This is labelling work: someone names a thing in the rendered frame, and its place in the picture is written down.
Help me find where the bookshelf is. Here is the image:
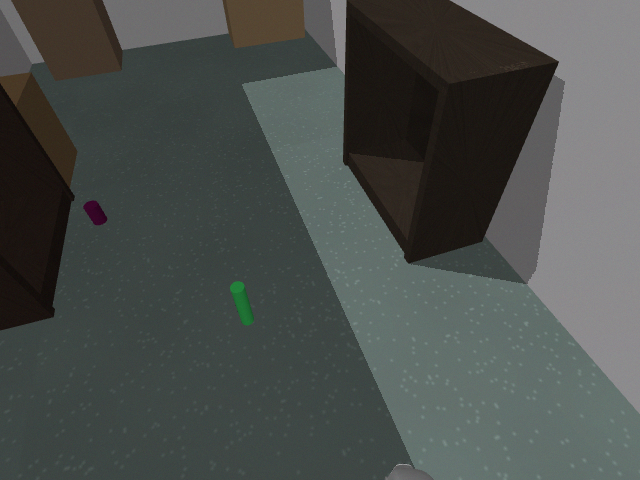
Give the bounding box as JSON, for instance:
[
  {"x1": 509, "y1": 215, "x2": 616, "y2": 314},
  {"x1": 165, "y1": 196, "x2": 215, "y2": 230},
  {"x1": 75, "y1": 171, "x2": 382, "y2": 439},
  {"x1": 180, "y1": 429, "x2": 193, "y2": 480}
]
[
  {"x1": 343, "y1": 0, "x2": 559, "y2": 264},
  {"x1": 0, "y1": 84, "x2": 75, "y2": 331}
]

